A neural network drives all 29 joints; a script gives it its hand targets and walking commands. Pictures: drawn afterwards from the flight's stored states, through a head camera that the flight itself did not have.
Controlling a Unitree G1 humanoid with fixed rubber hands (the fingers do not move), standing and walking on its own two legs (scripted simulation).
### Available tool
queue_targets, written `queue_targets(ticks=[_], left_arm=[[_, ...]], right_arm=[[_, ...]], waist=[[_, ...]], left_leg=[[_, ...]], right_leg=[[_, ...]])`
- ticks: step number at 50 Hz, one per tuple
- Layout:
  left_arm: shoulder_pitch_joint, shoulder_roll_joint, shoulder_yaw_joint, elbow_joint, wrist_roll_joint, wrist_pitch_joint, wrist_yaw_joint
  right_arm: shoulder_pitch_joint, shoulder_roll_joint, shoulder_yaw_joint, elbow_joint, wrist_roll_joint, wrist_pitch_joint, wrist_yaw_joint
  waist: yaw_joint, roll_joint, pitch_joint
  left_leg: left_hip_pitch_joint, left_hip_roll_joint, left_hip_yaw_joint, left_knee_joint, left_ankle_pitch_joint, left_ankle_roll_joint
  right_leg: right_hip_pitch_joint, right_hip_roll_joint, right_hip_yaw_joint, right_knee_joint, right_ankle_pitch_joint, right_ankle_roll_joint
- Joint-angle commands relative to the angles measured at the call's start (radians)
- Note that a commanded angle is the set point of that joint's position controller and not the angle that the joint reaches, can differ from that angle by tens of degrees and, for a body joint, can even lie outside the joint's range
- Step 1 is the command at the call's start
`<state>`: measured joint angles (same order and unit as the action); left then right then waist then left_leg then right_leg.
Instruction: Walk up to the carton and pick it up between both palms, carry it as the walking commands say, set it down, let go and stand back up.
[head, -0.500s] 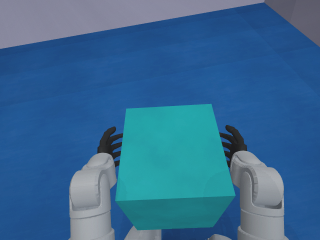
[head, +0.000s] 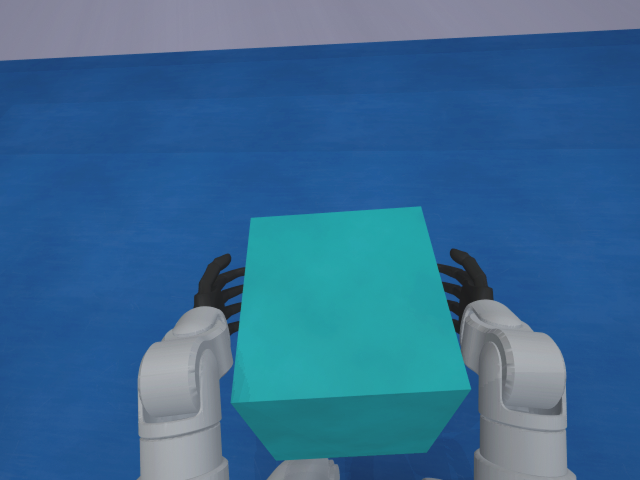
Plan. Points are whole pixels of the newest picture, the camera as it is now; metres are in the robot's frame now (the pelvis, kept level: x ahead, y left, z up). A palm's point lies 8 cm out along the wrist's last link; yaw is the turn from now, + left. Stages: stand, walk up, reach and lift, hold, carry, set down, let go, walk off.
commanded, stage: carry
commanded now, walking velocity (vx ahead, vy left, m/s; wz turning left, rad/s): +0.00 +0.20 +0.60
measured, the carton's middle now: (343, 341) +0.28 +0.00 +0.00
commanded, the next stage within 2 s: none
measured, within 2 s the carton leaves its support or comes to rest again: neither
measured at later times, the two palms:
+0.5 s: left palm out of the picture +0.18 +0.36 +0.06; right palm (261, 337) +0.27 +0.09 +0.07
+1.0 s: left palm out of the picture +0.10 +0.42 +0.12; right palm (181, 401) +0.19 +0.14 +0.12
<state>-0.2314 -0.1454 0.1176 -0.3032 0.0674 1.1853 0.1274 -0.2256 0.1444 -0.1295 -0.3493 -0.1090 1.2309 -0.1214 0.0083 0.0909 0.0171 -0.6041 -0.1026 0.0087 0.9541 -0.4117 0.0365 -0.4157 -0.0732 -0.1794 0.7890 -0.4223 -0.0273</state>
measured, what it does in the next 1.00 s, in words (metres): steps to the left, turning left: left foot, then right foot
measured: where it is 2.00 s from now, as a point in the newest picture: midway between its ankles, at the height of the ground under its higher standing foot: outside the picture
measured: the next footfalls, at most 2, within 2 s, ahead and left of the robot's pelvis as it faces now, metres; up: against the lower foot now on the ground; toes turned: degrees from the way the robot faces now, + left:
left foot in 0.26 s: +0.03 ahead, +0.26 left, +0.00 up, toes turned +15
right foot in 0.58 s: +0.01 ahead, +0.11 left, +0.00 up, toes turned +21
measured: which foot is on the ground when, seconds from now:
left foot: up 0.00-0.24, down 0.26-0.60, up 0.62-0.76, down 0.78-1.00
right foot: down 0.00-0.26, up 0.28-0.56, down 0.58-1.00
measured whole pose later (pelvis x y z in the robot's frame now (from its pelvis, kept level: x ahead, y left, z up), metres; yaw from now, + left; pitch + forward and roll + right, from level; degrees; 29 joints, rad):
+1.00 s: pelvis -0.11 +0.20 +0.02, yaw +17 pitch -1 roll -1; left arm -0.22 -0.14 0.12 -0.25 0.11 1.27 0.12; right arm -0.22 0.14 -0.13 -0.24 -0.11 1.26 -0.11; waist 0.00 0.00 -0.09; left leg -0.35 -0.02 0.03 0.61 -0.26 0.05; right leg -0.32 -0.08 -0.16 0.58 -0.26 0.02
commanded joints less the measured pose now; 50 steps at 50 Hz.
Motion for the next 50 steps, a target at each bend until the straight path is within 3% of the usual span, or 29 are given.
queue_targets(ticks=[1, 2, 6, 7, 8, 9, 10, 11, 12, 13, 14, 16, 19, 20, 21, 24, 26, 27, 28, 29, 30, 31, 34, 37, 39, 41, 44, 47, 50], left_arm=[[-0.446, -0.901, -0.598, -0.035, -0.346, 0.019, -0.305], [-0.432, -0.914, -0.607, -0.012, -0.344, 0.026, -0.298], [-0.458, -0.901, -0.614, -0.063, -0.352, 0.025, -0.284], [-0.457, -0.888, -0.61, -0.081, -0.338, 0.023, -0.279], [-0.458, -0.886, -0.617, -0.088, -0.32, 0.022, -0.267], [-0.426, -0.867, -0.612, -0.079, -0.303, 0.024, -0.265], [-0.404, -0.865, -0.592, -0.039, -0.282, 0.035, -0.264], [-0.359, -0.853, -0.596, -0.006, -0.27, 0.038, -0.262], [-0.346, -0.857, -0.589, 0.037, -0.257, 0.045, -0.266], [-0.437, -0.887, -0.629, -0.032, -0.298, 0.038, -0.27], [-0.448, -0.904, -0.658, -0.055, -0.31, 0.036, -0.273], [-0.549, -0.908, -0.693, -0.101, -0.364, 0.023, -0.278], [-0.604, -0.953, -0.74, -0.154, -0.425, 0.019, -0.282], [-0.546, -0.945, -0.722, -0.128, -0.419, 0.023, -0.288], [-0.572, -0.95, -0.743, -0.179, -0.428, 0.019, -0.288], [-0.543, -0.914, -0.733, -0.25, -0.443, 0.01, -0.297], [-0.543, -0.923, -0.737, -0.242, -0.441, 0.016, -0.298], [-0.483, -0.935, -0.726, -0.192, -0.426, 0.025, -0.299], [-0.481, -0.909, -0.714, -0.149, -0.423, 0.027, -0.304], [-0.41, -0.881, -0.69, -0.102, -0.405, 0.028, -0.309], [-0.408, -0.907, -0.685, -0.06, -0.376, 0.025, -0.312], [-0.413, -0.925, -0.667, -0.047, -0.36, 0.023, -0.313], [-0.51, -0.912, -0.638, -0.073, -0.36, 0.032, -0.306], [-0.461, -0.901, -0.643, -0.039, -0.315, 0.049, -0.278], [-0.426, -0.892, -0.657, -0.014, -0.316, 0.055, -0.27], [-0.479, -0.898, -0.668, -0.028, -0.343, 0.062, -0.277], [-0.549, -0.93, -0.69, -0.051, -0.368, 0.071, -0.28], [-0.578, -0.972, -0.723, -0.071, -0.395, 0.076, -0.286], [-0.603, -0.984, -0.697, 0.006, -0.398, 0.086, -0.291]], right_arm=[[-0.676, 0.913, 0.798, -0.141, 0.455, -0.026, 0.232], [-0.64, 0.898, 0.776, -0.114, 0.442, -0.02, 0.236], [-0.604, 0.902, 0.737, -0.091, 0.437, -0.016, 0.247], [-0.545, 0.909, 0.739, -0.048, 0.429, -0.009, 0.254], [-0.563, 0.929, 0.74, -0.033, 0.446, -0.006, 0.257], [-0.542, 0.938, 0.746, -0.007, 0.447, -0.001, 0.263], [-0.51, 0.935, 0.744, 0.018, 0.438, 0.004, 0.266], [-0.523, 0.916, 0.757, 0.012, 0.445, -0.002, 0.272], [-0.581, 0.901, 0.75, 0.01, 0.452, -0.004, 0.272], [-0.498, 0.903, 0.738, 0.038, 0.453, -0.009, 0.275], [-0.47, 0.905, 0.721, 0.074, 0.431, -0.01, 0.274], [-0.474, 0.897, 0.708, 0.021, 0.405, -0.022, 0.272], [-0.563, 0.938, 0.701, -0.087, 0.399, -0.048, 0.256], [-0.547, 0.927, 0.695, -0.093, 0.388, -0.048, 0.243], [-0.514, 0.925, 0.67, -0.093, 0.363, -0.051, 0.24], [-0.467, 0.953, 0.695, -0.104, 0.354, -0.057, 0.215], [-0.447, 0.942, 0.687, -0.089, 0.339, -0.047, 0.205], [-0.484, 0.934, 0.699, -0.126, 0.342, -0.04, 0.202], [-0.523, 0.925, 0.709, -0.117, 0.351, -0.036, 0.199], [-0.428, 0.918, 0.712, -0.069, 0.337, -0.026, 0.202], [-0.499, 0.914, 0.735, -0.113, 0.36, -0.028, 0.22], [-0.613, 0.918, 0.763, -0.152, 0.411, -0.023, 0.234], [-0.669, 0.932, 0.782, -0.128, 0.463, -0.017, 0.258], [-0.559, 0.916, 0.755, -0.033, 0.451, 0.013, 0.276], [-0.533, 0.894, 0.721, 0.013, 0.445, 0.026, 0.29], [-0.533, 0.902, 0.724, 0.054, 0.424, 0.021, 0.288], [-0.565, 0.918, 0.706, 0.032, 0.427, 0.032, 0.283], [-0.547, 0.894, 0.676, 0.013, 0.417, 0.029, 0.284], [-0.612, 0.931, 0.678, 0.007, 0.414, 0.023, 0.269]], waist=[[-0.016, -0.272, -0.365], [-0.014, -0.213, -0.352], [-0.006, -0.359, -0.431], [-0.012, -0.407, -0.435], [-0.004, -0.367, -0.43], [-0.021, -0.451, -0.421], [-0.03, -0.317, -0.432], [-0.043, -0.161, -0.428], [-0.034, 0.184, -0.437], [-0.051, 0.412, -0.353], [-0.051, 0.34, -0.386], [-0.059, 0.164, -0.371], [-0.046, 0.172, -0.465], [-0.052, 0.134, -0.458], [-0.049, 0.152, -0.517], [-0.045, 0.051, -0.572], [-0.014, 0.048, -0.555], [0.001, -0.067, -0.55], [0.002, -0.225, -0.565], [-0.007, -0.489, -0.502], [-0.021, -0.445, -0.486], [-0.032, -0.354, -0.47], [-0.011, -0.268, -0.408], [-0.019, -0.11, -0.438], [-0.008, 0.014, -0.479], [-0.01, 0.043, -0.46], [-0.017, -0.007, -0.342], [-0.036, 0.073, -0.245], [-0.041, 0.044, -0.269]], left_leg=[[-0.227, 0.123, -0.104, 0.332, -0.043, -0.09], [-0.205, 0.144, -0.072, 0.308, -0.023, -0.088], [0.033, 0.151, 0.046, -0.041, -0.043, -0.085], [0.142, 0.155, 0.062, -0.151, -0.047, -0.075], [0.186, 0.105, 0.14, -0.18, -0.044, -0.083], [0.246, 0.13, 0.149, -0.294, 0.008, -0.083], [0.339, 0.087, 0.169, -0.391, 0.092, -0.078], [0.442, 0.128, 0.059, -0.478, 0.298, -0.045], [0.577, 0.377, -0.279, -0.432, 0.978, 0.037], [0.585, 0.447, -0.378, -0.405, 1.403, 0.13], [0.541, 0.401, -0.297, -0.44, 1.346, 0.186], [0.571, 0.371, -0.255, -0.395, 1.236, 0.144], [0.579, 0.38, -0.257, -0.439, 0.798, 0.162], [0.582, 0.382, -0.271, -0.424, 0.877, 0.164], [0.579, 0.384, -0.286, -0.473, 0.677, 0.149], [0.562, 0.459, -0.349, -0.471, 0.689, 0.175], [0.473, 0.384, -0.24, -0.415, 0.713, 0.126], [0.344, 0.347, -0.198, -0.368, 0.661, 0.084], [0.17, 0.255, -0.122, -0.228, 0.474, 0.025], [-0.001, 0.14, -0.053, -0.167, 0.018, -0.018], [0.085, 0.119, -0.046, -0.022, -0.125, -0.033], [0.104, 0.14, -0.06, -0.038, -0.104, -0.036], [0.215, 0.11, -0.007, -0.209, 0.03, -0.035], [0.333, 0.139, -0.017, -0.455, 0.326, -0.047], [0.453, 0.274, -0.127, -0.393, 0.836, -0.019], [0.362, 0.286, -0.144, -0.45, 0.58, 0.01], [0.25, 0.277, -0.178, -0.54, 0.355, -0.002], [0.23, 0.318, -0.264, -0.713, -0.06, -0.018], [0.289, 0.337, -0.304, -0.728, 0.002, -0.022]], right_leg=[[0.468, -0.417, 0.356, -0.286, 0.928, -0.128], [0.423, -0.423, 0.304, -0.302, 0.876, -0.104], [0.433, -0.34, 0.052, -0.208, 0.923, -0.032], [0.365, -0.343, 0.014, -0.207, 0.869, 0.002], [0.342, -0.349, 0.007, -0.187, 0.827, 0.007], [0.313, -0.367, -0.012, -0.161, 0.731, 0.036], [0.289, -0.312, -0.04, -0.055, 0.671, 0.058], [0.174, -0.266, -0.03, 0.063, 0.521, 0.099], [-0.083, -0.139, -0.058, 0.245, 0.041, 0.175], [-0.243, -0.048, 0.002, 0.423, -0.374, 0.2], [-0.176, -0.047, 0.082, 0.462, -0.36, 0.182], [-0.272, -0.048, 0.073, 0.522, -0.277, 0.18], [-0.237, -0.049, 0.113, 0.419, -0.151, 0.152], [-0.222, -0.049, 0.117, 0.354, -0.166, 0.14], [-0.161, -0.028, 0.113, 0.296, -0.144, 0.123], [-0.035, -0.016, 0.148, 0.094, -0.135, 0.072], [0.145, 0.007, 0.119, -0.205, 0.018, 0.046], [0.329, -0.02, 0.136, -0.318, 0.243, 0.026], [0.49, -0.209, 0.358, -0.384, 0.475, -0.029], [0.531, -0.39, 0.523, -0.417, 0.719, -0.107], [0.405, -0.404, 0.458, -0.38, 0.735, -0.181], [0.36, -0.357, 0.421, -0.369, 0.595, -0.179], [0.232, -0.221, 0.22, -0.371, 0.558, -0.083], [0.295, -0.182, 0.163, -0.255, 0.71, -0.042], [0.216, -0.1, 0.098, -0.173, 0.487, 0.034], [0.26, -0.069, 0.097, -0.263, 0.235, 0.044], [0.246, -0.075, 0.092, -0.257, 0.146, 0.037], [0.143, -0.033, 0.087, -0.254, 0.036, 0.066], [0.101, -0.017, 0.101, -0.243, 0.055, 0.063]])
